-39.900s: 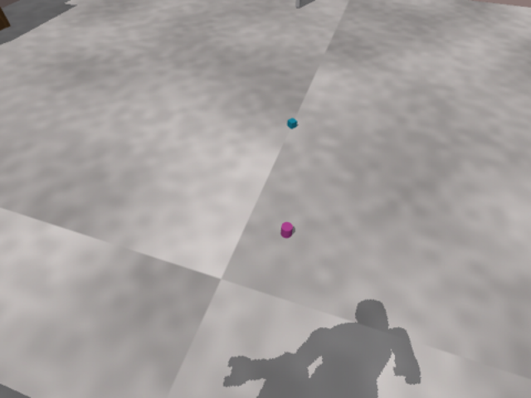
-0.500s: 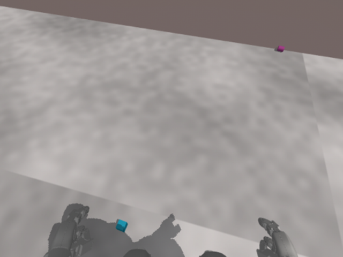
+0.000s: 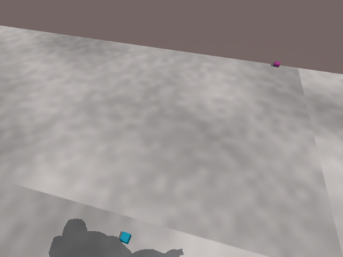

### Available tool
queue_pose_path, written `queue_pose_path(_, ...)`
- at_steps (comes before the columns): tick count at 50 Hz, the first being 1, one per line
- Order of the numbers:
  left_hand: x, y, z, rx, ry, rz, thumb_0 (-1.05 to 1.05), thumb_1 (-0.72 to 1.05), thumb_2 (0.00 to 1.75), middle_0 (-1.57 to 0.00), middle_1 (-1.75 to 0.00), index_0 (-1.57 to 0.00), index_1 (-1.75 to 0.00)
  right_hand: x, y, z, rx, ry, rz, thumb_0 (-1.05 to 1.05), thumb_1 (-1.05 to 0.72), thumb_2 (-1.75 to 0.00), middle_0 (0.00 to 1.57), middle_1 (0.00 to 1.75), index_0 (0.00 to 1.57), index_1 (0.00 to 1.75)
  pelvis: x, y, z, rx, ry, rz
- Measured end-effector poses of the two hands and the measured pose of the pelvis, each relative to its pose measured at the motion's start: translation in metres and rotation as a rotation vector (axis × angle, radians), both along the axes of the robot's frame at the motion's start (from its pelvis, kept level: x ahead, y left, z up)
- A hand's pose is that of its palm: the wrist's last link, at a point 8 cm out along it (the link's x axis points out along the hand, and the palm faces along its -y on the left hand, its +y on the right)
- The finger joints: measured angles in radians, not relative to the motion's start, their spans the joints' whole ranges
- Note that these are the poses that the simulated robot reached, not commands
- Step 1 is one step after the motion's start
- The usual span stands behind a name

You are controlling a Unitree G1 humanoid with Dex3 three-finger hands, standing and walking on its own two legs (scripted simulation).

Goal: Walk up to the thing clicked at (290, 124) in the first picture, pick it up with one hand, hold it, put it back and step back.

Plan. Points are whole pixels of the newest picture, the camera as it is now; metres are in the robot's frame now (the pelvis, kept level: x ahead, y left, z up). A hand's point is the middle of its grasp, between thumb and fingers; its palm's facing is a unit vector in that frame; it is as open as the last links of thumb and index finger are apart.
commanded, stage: stand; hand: left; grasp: from above
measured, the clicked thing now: (125, 237) +0.34 +0.25 -0.75
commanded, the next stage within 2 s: step back in 1.90 s
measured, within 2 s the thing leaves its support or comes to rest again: neither
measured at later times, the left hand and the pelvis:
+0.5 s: hand out of the picture +0.03 +0.23 -0.16, palm faces +0.02 -0.94 -0.33, open 7.3 cm; pelvis -0.01 -0.01 +0.01, yaw +0 degrees
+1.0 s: hand out of the picture +0.08 +0.23 -0.15, palm faces +0.01 -0.95 -0.32, open 7.3 cm; pelvis +0.00 -0.01 +0.01, yaw -1 degrees
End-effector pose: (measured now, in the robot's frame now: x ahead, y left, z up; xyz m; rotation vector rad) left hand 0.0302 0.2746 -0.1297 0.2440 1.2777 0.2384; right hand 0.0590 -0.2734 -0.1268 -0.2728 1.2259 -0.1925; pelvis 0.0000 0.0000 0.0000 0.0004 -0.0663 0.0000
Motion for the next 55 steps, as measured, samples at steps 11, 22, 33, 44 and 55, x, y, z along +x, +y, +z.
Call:
queue_pose_path(11, -0.002, 0.006, 0.009, 0.019, -0.005, -0.004, 0.00, 0.91, 0.90, -0.21, -0.30, -0.20, -0.30, -0.007, -0.005, 0.002, 0.007, -0.001, -0.009, 0.01, -0.91, -0.90, 0.20, 0.30, 0.21, 0.30, -0.008, -0.002, 0.005, 0.005, -0.012, -0.003)
queue_pose_path(22, -0.006, 0.004, 0.012, 0.028, 0.022, -0.010, 0.00, 0.91, 0.90, -0.21, -0.30, -0.20, -0.30, -0.015, -0.020, 0.003, 0.000, 0.031, -0.015, 0.01, -0.91, -0.90, 0.20, 0.30, 0.21, 0.30, -0.010, -0.009, 0.006, 0.002, -0.003, -0.003)
queue_pose_path(33, 0.006, -0.004, 0.011, 0.016, 0.028, -0.019, 0.00, 0.91, 0.90, -0.21, -0.30, -0.20, -0.30, -0.013, -0.027, 0.004, -0.009, 0.054, -0.013, 0.01, -0.91, -0.90, 0.20, 0.30, 0.21, 0.30, -0.004, -0.014, 0.007, 0.000, 0.007, -0.006)
queue_pose_path(44, 0.032, -0.005, 0.013, 0.010, -0.014, -0.036, 0.00, 0.91, 0.90, -0.21, -0.30, -0.20, -0.30, 0.000, -0.027, 0.007, -0.012, 0.031, -0.006, 0.01, -0.91, -0.90, 0.20, 0.30, 0.21, 0.30, 0.002, -0.014, 0.008, 0.000, 0.011, -0.009)
queue_pose_path(55, 0.043, 0.000, 0.016, 0.019, -0.038, -0.046, 0.00, 0.91, 0.90, -0.21, -0.30, -0.20, -0.30, 0.008, -0.029, 0.009, -0.017, 0.012, -0.005, 0.01, -0.91, -0.90, 0.20, 0.30, 0.21, 0.30, 0.004, -0.013, 0.008, 0.000, 0.013, -0.011)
